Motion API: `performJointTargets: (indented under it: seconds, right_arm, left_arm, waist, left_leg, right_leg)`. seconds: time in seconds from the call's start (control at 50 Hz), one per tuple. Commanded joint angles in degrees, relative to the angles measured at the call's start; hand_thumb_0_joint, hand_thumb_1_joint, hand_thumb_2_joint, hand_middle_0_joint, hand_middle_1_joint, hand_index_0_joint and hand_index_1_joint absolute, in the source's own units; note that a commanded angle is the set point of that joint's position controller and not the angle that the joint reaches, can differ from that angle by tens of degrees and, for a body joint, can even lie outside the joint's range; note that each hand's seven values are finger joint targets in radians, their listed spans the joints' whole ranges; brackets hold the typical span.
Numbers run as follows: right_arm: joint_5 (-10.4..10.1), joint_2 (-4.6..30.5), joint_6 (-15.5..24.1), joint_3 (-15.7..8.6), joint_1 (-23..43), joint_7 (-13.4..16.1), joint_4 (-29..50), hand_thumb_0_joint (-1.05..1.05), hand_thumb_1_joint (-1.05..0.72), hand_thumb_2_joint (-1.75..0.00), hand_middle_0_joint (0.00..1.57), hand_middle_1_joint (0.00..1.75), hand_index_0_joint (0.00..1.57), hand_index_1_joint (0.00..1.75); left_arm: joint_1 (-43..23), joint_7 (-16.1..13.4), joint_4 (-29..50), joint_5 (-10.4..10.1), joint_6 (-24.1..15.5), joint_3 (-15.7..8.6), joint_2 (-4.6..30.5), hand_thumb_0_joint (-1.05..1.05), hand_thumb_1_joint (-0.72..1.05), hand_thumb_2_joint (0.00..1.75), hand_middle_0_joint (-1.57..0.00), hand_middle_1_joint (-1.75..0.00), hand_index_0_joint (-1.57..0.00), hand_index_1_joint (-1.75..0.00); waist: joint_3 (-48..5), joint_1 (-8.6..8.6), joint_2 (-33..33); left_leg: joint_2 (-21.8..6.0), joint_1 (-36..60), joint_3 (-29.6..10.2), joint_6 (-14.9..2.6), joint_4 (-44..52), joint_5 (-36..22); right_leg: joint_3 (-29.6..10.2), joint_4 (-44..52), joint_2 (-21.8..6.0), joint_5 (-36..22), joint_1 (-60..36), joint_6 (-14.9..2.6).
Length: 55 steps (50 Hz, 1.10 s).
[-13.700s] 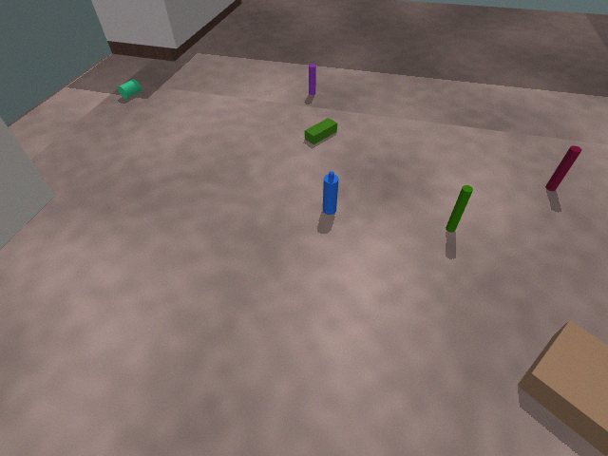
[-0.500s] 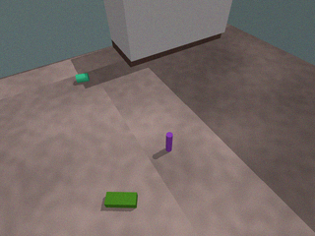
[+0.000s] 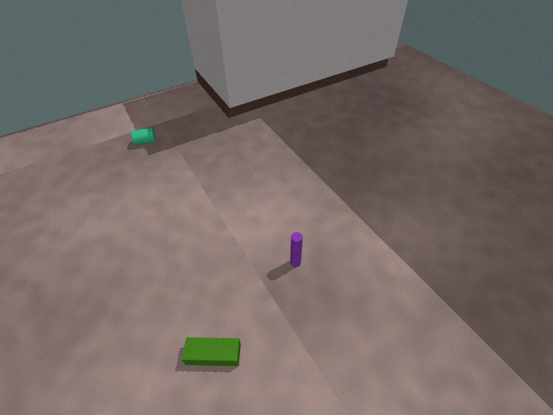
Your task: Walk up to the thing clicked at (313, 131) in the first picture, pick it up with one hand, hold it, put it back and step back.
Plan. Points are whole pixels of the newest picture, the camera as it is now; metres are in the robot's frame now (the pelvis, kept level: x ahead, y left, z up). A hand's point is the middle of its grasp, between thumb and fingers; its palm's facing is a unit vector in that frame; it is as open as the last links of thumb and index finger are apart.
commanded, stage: stand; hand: left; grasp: from above
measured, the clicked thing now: (212, 351) +0.47 +0.27 -0.75
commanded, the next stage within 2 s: rise first in 0.62 s
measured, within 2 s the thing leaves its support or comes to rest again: neither
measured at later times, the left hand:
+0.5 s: hand out of the picture +0.07 +0.26 -0.16, palm faces -0.02 -0.94 -0.35, open 7.4 cm
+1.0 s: hand out of the picture +0.16 +0.26 -0.17, palm faces -0.01 -0.94 -0.35, open 9.8 cm
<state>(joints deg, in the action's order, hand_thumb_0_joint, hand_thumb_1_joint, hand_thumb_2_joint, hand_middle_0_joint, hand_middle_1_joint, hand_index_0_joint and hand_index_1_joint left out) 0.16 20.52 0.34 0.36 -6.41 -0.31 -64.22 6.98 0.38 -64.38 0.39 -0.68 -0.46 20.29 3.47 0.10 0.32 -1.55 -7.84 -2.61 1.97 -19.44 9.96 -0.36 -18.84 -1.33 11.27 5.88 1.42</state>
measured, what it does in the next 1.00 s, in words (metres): stands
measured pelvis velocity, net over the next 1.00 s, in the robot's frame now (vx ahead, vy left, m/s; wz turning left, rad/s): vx -0.02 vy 0.00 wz -0.01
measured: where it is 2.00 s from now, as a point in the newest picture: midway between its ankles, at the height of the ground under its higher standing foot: outside the picture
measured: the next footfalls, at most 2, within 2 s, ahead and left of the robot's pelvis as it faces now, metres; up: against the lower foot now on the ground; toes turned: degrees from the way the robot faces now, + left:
none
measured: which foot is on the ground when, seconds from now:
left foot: down 0.00-1.00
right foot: down 0.00-1.00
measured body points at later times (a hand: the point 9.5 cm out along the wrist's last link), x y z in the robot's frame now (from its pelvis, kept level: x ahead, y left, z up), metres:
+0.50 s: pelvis +0.00 +0.00 +0.00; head +0.02 +0.00 +0.45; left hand +0.07 +0.31 -0.13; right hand +0.08 -0.30 -0.13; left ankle +0.01 +0.14 -0.75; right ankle -0.01 -0.14 -0.75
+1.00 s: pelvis -0.02 +0.00 -0.02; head +0.04 +0.01 +0.42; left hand +0.16 +0.30 -0.14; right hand +0.09 -0.26 -0.14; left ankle +0.01 +0.14 -0.75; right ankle -0.01 -0.14 -0.75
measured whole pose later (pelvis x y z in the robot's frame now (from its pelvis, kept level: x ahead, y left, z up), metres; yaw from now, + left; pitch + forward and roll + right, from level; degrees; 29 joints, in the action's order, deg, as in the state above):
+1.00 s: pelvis -0.02 +0.00 -0.02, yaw -1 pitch +6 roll +0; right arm -1.5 14.4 2.6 -1.2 -12.0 1.7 -44.1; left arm -2.7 1.7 -57.0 5.9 2.0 -9.4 19.8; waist 0.4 -1.4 -0.6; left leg -1.7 -26.9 -2.3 2.0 -36.8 16.3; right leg -1.3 -36.5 -0.8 17.5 25.4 1.4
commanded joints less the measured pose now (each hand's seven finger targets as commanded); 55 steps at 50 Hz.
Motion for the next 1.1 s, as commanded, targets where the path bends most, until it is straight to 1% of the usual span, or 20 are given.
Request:
performJointTargets:
  seconds: [0.0, 0.16, 0.22, 0.36, 0.68, 0.7, 0.72, 0.74, 0.76, 0.78, 0.8, 0.82, 0.84, 0.86, 0.9, 0.96, 1.02, 1.04, 1.06, 1.08]
  right_arm:
    - [0.25, 12.22, 1.16, -2.47, 1.63, 0.65, 3.44, 0.0, -0.9, -0.9, 0.2, 0.3, 0.2, 0.3]
    - [0.17, 12.3, 1.15, -2.4, 1.53, 0.71, 3.39, 0.0, -0.9, -0.9, 0.2, 0.3, 0.2, 0.3]
    - [0.18, 12.1, 1.1, -2.36, 1.3, 0.67, 3.29, 0.0, -0.9, -0.9, 0.2, 0.3, 0.2, 0.3]
    - [0.18, 12.32, 1.25, -2.51, 1.35, 0.72, 3.46, 0.0, -0.9, -0.9, 0.2, 0.3, 0.2, 0.3]
    - [0.24, 12.13, 1.3, -2.51, 1.34, 0.69, 3.48, 0.0, -0.9, -0.9, 0.2, 0.3, 0.2, 0.3]
    - [0.23, 12.04, 1.31, -2.42, 1.09, 0.67, 3.32, 0.0, -0.92, -0.91, 0.2, 0.3, 0.2, 0.3]
    - [-3.67, 2.65, 4.27, 0.03, 2.09, 1.9, 19.81, 0.0, -0.98, -0.92, 0.2, 0.3, 0.2, 0.3]
    - [-3.5, 4.12, 4.23, -0.23, -1.16, 2.56, 16.21, 0.0, -0.93, -0.91, 0.2, 0.3, 0.2, 0.3]
    - [-3.77, 6.11, 3.62, -1.63, -3.66, 3.34, 16.54, 0.0, -0.91, -0.9, 0.2, 0.3, 0.2, 0.3]
    - [-3.38, 6.14, 3.12, -2.22, -4.58, 3.41, 17.0, 0.0, -0.9, -0.9, 0.2, 0.3, 0.2, 0.3]
    - [-3.11, 5.85, 3.31, -2.64, -4.55, 3.41, 18.81, 0.0, -0.91, -0.9, 0.2, 0.3, 0.2, 0.3]
    - [-2.25, 5.95, 3.65, -3.75, -4.84, 3.54, 20.08, 0.0, -0.92, -0.9, 0.2, 0.3, 0.2, 0.3]
    - [-1.69, 5.69, 3.8, -4.42, -6.24, 3.44, 20.64, 0.0, -0.9, -0.9, 0.2, 0.3, 0.2, 0.3]
    - [-1.12, 5.29, 4.0, -4.96, -6.5, 2.97, 21.96, 0.0, -0.93, -0.9, 0.2, 0.3, 0.2, 0.3]
    - [-1.07, 4.56, 4.23, -5.29, -6.43, 2.55, 25.13, 0.0, -0.91, -0.9, 0.2, 0.3, 0.2, 0.3]
    - [-1.64, 4.09, 4.18, -5.31, -5.07, 2.32, 29.03, 0.0, -0.89, -0.89, 0.2, 0.3, 0.2, 0.3]
    - [-1.82, 3.59, 4.55, -5.04, -3.54, 2.03, 32.03, 0.0, -0.89, -0.89, 0.2, 0.3, 0.2, 0.3]
    - [-1.71, 3.39, 4.77, -5.09, -4.08, 1.83, 32.56, 0.0, -0.89, -0.9, 0.2, 0.3, 0.2, 0.3]
    - [-1.7, 3.28, 5.15, -4.95, -4.39, 1.77, 32.89, 0.0, -0.88, -0.89, 0.2, 0.3, 0.2, 0.3]
    - [-1.6, 3.05, 5.48, -5.12, -4.94, 1.75, 33.32, 0.0, -0.9, -0.9, 0.2, 0.3, 0.2, 0.3]
  left_arm:
    - [-1.54, -0.78, 3.19, 0.18, -1.08, -2.17, 12.76, 0.0, 0.9, 0.9, -0.2, -0.3, -0.2, -0.3]
    - [-1.38, -0.78, 3.04, 0.07, -0.87, -2.07, 12.44, 0.0, 0.9, 0.9, -0.2, -0.3, -0.2, -0.3]
    - [-1.64, -0.69, 2.93, 0.06, -0.75, -2.13, 12.69, 0.0, 0.9, 0.9, -0.2, -0.3, -0.2, -0.3]
    - [-1.36, -0.77, 3.22, 0.08, -0.97, -2.14, 12.6, 0.0, 0.9, 0.9, -0.2, -0.3, -0.2, -0.3]
    - [-1.27, -0.7, 3.45, 0.21, -0.85, -2.24, 12.79, 0.0, 0.9, 0.9, -0.2, -0.3, -0.2, -0.3]
    - [-1.66, -0.7, 3.43, 0.1, -0.85, -2.22, 12.81, 0.0, 0.82, 0.92, -0.12, -0.38, -0.14, -0.38]
    - [-21.76, -1.61, 23.54, -3.13, -6.49, -1.93, 2.75, 0.0, 0.74, 0.98, -0.19, -0.46, -0.16, -0.46]
    - [-27.45, -1.97, 19.67, -2.97, -6.1, -2.97, 5.24, 0.0, 0.66, 0.97, -0.17, -0.54, -0.14, -0.54]
    - [-17.92, -2.15, 11.35, -1.71, -4.2, -6.41, 10.82, 0.0, 0.58, 0.96, -0.13, -0.62, -0.12, -0.62]
    - [-14.71, -1.46, 5.81, -0.55, -2.58, -7.69, 12.15, 0.0, 0.5, 0.97, -0.09, -0.7, -0.09, -0.7]
    - [-17.5, -0.56, 6.5, 0.43, -2.23, -8.57, 13.72, 0.0, 0.42, 0.95, -0.09, -0.78, -0.11, -0.78]
    - [-17.92, 0.06, 6.8, 1.9, -2.65, -9.95, 14.86, 0.0, 0.34, 0.95, -0.08, -0.86, -0.1, -0.86]
    - [-13.33, 0.46, 5.07, 3.38, -2.06, -11.34, 15.34, 0.0, 0.26, 0.97, -0.05, -0.94, -0.07, -0.94]
    - [-9.87, 1.02, 4.87, 4.67, -1.14, -11.76, 13.79, 0.0, 0.18, 0.97, -0.04, -1.02, -0.07, -1.0]
    - [-5.98, 1.17, 8.34, 5.87, 0.83, -12.26, 12.38, 0.0, 0.02, 0.99, -0.01, -1.1, -0.04, -1.06]
    - [-5.37, 0.56, 12.97, 7.03, 5.54, -11.47, 10.38, 0.0, -0.22, 1.0, -0.02, -1.1, -0.04, -1.08]
    - [-5.3, 0.14, 17.74, 7.49, 9.43, -11.6, 10.59, 0.0, -0.46, 0.99, -0.06, -1.08, -0.06, -1.08]
    - [-5.15, 0.14, 18.22, 7.62, 10.29, -10.68, 8.89, 0.0, -0.53, 1.0, -0.06, -1.08, -0.06, -1.08]
    - [-5.66, 0.23, 19.94, 7.85, 10.76, -10.17, 8.6, 0.0, -0.55, 1.01, -0.06, -1.08, -0.06, -1.08]
    - [-6.39, 0.07, 22.46, 8.19, 10.87, -11.35, 9.64, 0.0, -0.57, 1.01, -0.07, -1.08, -0.07, -1.08]
  waist:
    - [-5.59, -0.09, -0.26]
    - [-4.82, 0.1, 0.09]
    - [-3.62, -0.07, -0.15]
    - [-5.54, 0.02, -0.01]
    - [-4.75, -0.02, -0.07]
    - [-4.47, -0.18, 0.0]
    - [-0.9, -6.69, 1.32]
    - [-2.98, -5.29, -0.61]
    - [-2.85, -3.69, -2.71]
    - [-4.94, -3.25, -4.12]
    - [-5.93, -2.4, -3.92]
    - [-10.6, -1.59, -2.72]
    - [-13.1, -1.13, -1.43]
    - [-14.85, 0.21, 0.17]
    - [-17.27, 1.69, 3.05]
    - [-16.65, 0.61, 2.37]
    - [-14.83, 0.54, 0.44]
    - [-14.24, -0.53, -1.03]
    - [-13.35, -0.66, -0.05]
    - [-14.47, -0.69, 1.12]
  left_leg:
    - [-5.73, 2.11, -3.38, -2.86, 1.66, -9.79]
    - [-5.56, 1.13, -3.47, -2.8, 2.19, -9.46]
    - [-5.24, 0.36, -3.55, -2.61, 3.02, -6.06]
    - [-5.67, 2.6, -3.3, -2.9, 1.82, -10.32]
    - [-5.46, 1.98, -3.27, -2.83, 2.44, -7.95]
    - [-5.47, 1.61, -3.38, -2.78, 2.6, -8.36]
    - [2.03, -4.67, 5.01, -2.01, -1.27, 2.3]
    - [2.46, -4.51, 4.82, -2.28, -2.35, 3.66]
    - [2.05, -5.98, 4.71, -2.35, -3.2, 3.16]
    - [2.59, -8.21, 4.76, -2.63, -6.17, 2.52]
    - [2.48, -9.63, 4.54, -2.67, -7.76, 2.01]
    - [2.56, -9.7, 4.59, -2.54, -9.58, 1.08]
    - [2.8, -11.27, 4.44, -2.39, -11.54, -0.02]
    - [2.89, -12.61, 4.21, -2.07, -12.84, -0.68]
    - [3.19, -13.35, 4.37, -1.64, -13.92, -1.9]
    - [2.86, -14.76, 3.99, -1.57, -14.47, -1.88]
    - [2.36, -18.16, 3.56, -1.63, -16.58, 1.87]
    - [2.09, -19.51, 3.49, -1.84, -17.84, 2.8]
    - [1.86, -21.26, 3.31, -1.75, -18.92, 4.41]
    - [1.78, -21.98, 3.25, -1.79, -20.28, 4.4]
  right_leg:
    - [-3.95, 2.36, -6.1, -9.18, -0.8, -2.31]
    - [-3.65, 2.37, -5.88, -8.35, -1.07, -2.25]
    - [-3.89, 2.85, -5.79, -4.98, -0.08, -2.34]
    - [-3.85, 2.2, -6.13, -9.31, -0.61, -2.34]
    - [-4.05, 2.54, -5.99, -7.2, -0.08, -2.49]
    - [-4.09, 2.43, -5.94, -7.2, -0.2, -2.5]
    - [0.84, -1.29, 1.15, -1.83, 13.7, -1.48]
    - [1.5, -1.74, 1.01, -0.04, 11.38, -1.32]
    - [2.12, -2.25, 1.49, 1.05, 10.81, -1.5]
    - [1.99, -3.88, 1.49, 1.01, 11.89, -1.46]
    - [2.13, -6.07, 1.51, 0.7, 12.73, -1.62]
    - [1.64, -8.14, 1.24, -0.79, 12.63, -1.62]
    - [1.48, -10.35, 1.08, -2.4, 13.17, -1.69]
    - [1.48, -12.22, 1.17, -2.48, 13.43, -2.05]
    - [1.36, -13.7, 1.43, -2.74, 12.89, -2.29]
    - [1.9, -14.11, 2.08, -2.06, 14.75, -2.21]
    - [2.39, -15.7, 2.39, 2.74, 18.35, -2.09]
    - [2.46, -16.89, 2.53, 3.47, 20.17, -1.96]
    - [2.51, -18.37, 2.65, 4.97, 22.33, -2.01]
    - [2.41, -19.87, 2.59, 4.85, 23.22, -2.04]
